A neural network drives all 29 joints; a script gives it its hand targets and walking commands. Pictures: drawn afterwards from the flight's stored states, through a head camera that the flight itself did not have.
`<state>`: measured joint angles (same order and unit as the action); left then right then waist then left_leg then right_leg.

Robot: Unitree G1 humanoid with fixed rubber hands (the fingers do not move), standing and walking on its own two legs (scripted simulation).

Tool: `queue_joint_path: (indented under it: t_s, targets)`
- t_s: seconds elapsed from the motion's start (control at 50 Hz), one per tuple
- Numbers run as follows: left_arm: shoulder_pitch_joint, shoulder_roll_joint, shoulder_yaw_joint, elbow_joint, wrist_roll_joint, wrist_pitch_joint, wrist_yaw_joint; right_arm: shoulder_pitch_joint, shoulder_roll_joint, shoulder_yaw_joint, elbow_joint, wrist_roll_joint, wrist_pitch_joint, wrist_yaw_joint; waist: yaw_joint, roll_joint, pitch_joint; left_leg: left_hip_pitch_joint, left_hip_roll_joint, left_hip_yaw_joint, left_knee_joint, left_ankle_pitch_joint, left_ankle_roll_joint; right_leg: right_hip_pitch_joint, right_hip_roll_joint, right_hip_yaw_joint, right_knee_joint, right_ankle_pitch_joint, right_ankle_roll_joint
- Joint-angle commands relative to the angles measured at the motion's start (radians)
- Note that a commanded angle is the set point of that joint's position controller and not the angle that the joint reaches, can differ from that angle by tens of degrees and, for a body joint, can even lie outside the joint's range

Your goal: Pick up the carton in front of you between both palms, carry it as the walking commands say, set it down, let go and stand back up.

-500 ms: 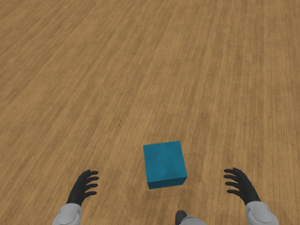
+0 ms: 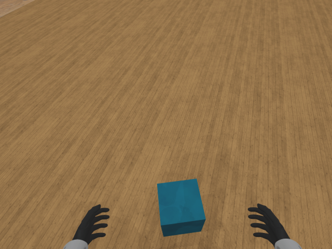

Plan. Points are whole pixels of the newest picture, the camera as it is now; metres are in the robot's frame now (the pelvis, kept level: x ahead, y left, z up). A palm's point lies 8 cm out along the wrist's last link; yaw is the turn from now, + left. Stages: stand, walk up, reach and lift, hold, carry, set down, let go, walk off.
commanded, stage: stand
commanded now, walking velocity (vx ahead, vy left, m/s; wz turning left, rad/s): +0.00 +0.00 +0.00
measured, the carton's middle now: (179, 208) +0.41 -0.02 -0.65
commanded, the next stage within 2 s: none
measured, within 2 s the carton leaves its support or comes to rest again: neither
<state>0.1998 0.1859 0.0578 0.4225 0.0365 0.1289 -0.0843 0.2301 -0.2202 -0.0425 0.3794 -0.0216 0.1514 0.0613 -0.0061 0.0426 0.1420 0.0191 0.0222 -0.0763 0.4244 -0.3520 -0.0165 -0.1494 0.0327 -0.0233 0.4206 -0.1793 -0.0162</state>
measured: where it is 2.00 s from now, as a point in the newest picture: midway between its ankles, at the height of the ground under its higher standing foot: outside the picture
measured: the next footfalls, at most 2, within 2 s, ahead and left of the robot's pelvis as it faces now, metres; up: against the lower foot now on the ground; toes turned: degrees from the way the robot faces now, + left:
none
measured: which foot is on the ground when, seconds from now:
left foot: down 0.00-1.00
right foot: down 0.00-1.00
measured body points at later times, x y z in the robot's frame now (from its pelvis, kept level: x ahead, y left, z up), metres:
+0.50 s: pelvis +0.02 +0.01 -0.01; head +0.03 +0.00 +0.44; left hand +0.17 +0.30 -0.10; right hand +0.14 -0.28 -0.11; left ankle -0.07 +0.14 -0.74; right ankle +0.04 -0.11 -0.74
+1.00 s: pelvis +0.01 +0.01 +0.00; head +0.01 +0.00 +0.45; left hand +0.13 +0.32 -0.11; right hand +0.11 -0.29 -0.11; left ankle -0.07 +0.14 -0.74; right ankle +0.04 -0.11 -0.74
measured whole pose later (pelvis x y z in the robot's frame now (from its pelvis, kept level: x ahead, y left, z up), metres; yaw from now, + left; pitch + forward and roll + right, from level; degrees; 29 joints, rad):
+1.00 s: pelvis +0.01 +0.01 +0.00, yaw +0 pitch -2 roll +0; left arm 0.14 0.35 0.02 0.92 0.03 0.00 0.02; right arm 0.23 -0.37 -0.03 0.82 -0.03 0.00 -0.02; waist 0.00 0.02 0.02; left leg -0.03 -0.02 -0.07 0.43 -0.36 0.00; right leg -0.23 0.00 -0.01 0.48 -0.22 0.00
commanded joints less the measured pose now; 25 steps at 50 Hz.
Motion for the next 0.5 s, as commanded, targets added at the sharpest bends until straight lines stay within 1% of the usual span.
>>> queue_joint_path:
  t_s: [0.0, 0.02, 0.04, 0.06, 0.08, 0.14, 0.2, 0.26, 0.36, 0.48]
  targets:
    - [-0.015, 0.253, 0.068, 0.081, -0.008, -0.049, 0.06, -0.041, -0.207, -0.048, 0.054, -0.011, -0.053, -0.058, 0.049, -0.055, -0.203, -0.362, -0.001, 0.063, -0.033, 0.129, -0.017, 0.181, -0.089, 0.052, 0.031, 0.182, 0.038]
    - [-0.001, 0.262, 0.06, 0.1, 0.004, -0.07, 0.08, -0.006, -0.204, -0.054, 0.063, -0.009, -0.073, -0.077, 0.019, -0.051, -0.202, -0.285, -0.001, 0.053, -0.006, 0.123, -0.02, 0.115, -0.087, 0.076, 0.015, 0.111, 0.031]
    - [-0.026, 0.248, 0.049, 0.113, 0.008, -0.084, 0.083, 0.005, -0.197, -0.049, 0.083, -0.014, -0.086, -0.08, 0.005, -0.045, -0.189, -0.284, 0.003, 0.042, -0.005, 0.081, -0.018, 0.046, -0.088, 0.088, 0.006, 0.009, 0.026]
    - [-0.052, 0.235, 0.043, 0.121, 0.011, -0.096, 0.084, 0.007, -0.196, -0.047, 0.098, -0.018, -0.097, -0.079, -0.001, -0.035, -0.17, -0.288, 0.005, 0.029, -0.007, 0.047, -0.01, 0.007, -0.085, 0.097, 0.0, -0.066, 0.019]
    - [-0.069, 0.226, 0.04, 0.129, 0.009, -0.103, 0.085, 0.001, -0.19, -0.043, 0.108, -0.022, -0.104, -0.079, 0.001, -0.033, -0.156, -0.303, 0.007, 0.017, -0.004, 0.03, -0.003, -0.017, -0.083, 0.1, 0.004, -0.098, 0.014]
    - [-0.082, 0.234, 0.033, 0.173, 0.004, -0.116, 0.079, -0.012, -0.202, -0.039, 0.133, -0.025, -0.118, -0.069, 0.006, -0.032, -0.172, -0.309, 0.018, 0.003, 0.008, 0.117, 0.005, -0.011, -0.086, 0.1, 0.037, -0.01, 0.005]
    - [-0.075, 0.246, 0.029, 0.215, 0.003, -0.123, 0.083, -0.005, -0.228, -0.04, 0.163, -0.024, -0.129, -0.073, 0.007, -0.021, -0.193, -0.288, 0.032, -0.008, 0.014, 0.223, 0.005, 0.013, -0.09, 0.092, 0.078, 0.122, -0.003]
    - [-0.07, 0.261, 0.026, 0.248, 0.004, -0.128, 0.088, 0.003, -0.246, -0.041, 0.19, -0.022, -0.134, -0.078, 0.006, -0.025, -0.204, -0.264, 0.039, -0.015, 0.018, 0.296, 0.004, 0.03, -0.096, 0.091, 0.097, 0.209, -0.01]
    - [-0.069, 0.28, 0.021, 0.288, 0.005, -0.134, 0.098, 0.016, -0.268, -0.041, 0.23, -0.019, -0.14, -0.086, 0.005, -0.031, -0.204, -0.236, 0.046, -0.023, 0.016, 0.361, 0.006, 0.044, -0.105, 0.093, 0.105, 0.265, -0.016]
    - [-0.077, 0.29, 0.015, 0.323, 0.002, -0.138, 0.104, 0.019, -0.277, -0.038, 0.265, -0.015, -0.146, -0.091, 0.006, -0.028, -0.198, -0.223, 0.05, -0.028, 0.009, 0.396, 0.008, 0.055, -0.112, 0.094, 0.103, 0.287, -0.019]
